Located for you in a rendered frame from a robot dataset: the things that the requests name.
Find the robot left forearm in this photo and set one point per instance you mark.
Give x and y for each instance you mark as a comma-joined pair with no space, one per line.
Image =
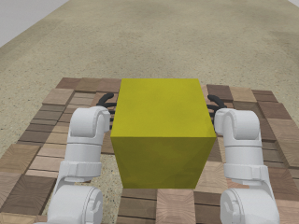
83,150

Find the robot right forearm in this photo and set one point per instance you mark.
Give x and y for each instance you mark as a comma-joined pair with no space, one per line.
243,149

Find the robot right upper arm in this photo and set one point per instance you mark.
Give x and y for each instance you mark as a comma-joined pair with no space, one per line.
247,206

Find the robot left upper arm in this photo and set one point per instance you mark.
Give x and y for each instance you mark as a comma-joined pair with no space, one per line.
75,204

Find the carton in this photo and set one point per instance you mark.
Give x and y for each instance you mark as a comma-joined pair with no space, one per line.
162,133

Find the right robot hand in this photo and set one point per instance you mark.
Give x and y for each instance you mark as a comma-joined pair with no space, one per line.
220,105

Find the left robot hand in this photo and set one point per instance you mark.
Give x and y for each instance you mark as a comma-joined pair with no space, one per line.
102,102

